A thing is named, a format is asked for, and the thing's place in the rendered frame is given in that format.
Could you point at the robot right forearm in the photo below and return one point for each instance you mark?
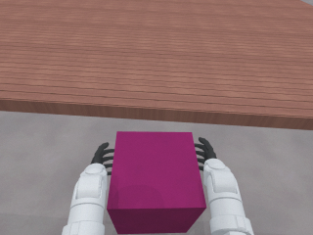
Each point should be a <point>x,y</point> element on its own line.
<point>224,198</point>

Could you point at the carton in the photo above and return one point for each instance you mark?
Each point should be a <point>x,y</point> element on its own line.
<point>155,183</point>

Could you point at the right robot hand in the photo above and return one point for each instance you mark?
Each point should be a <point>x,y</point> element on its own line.
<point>207,153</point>

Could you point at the robot left forearm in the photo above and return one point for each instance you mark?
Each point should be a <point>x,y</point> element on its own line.
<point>87,206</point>

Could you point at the left robot hand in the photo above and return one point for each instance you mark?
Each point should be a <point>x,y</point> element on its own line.
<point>99,156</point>

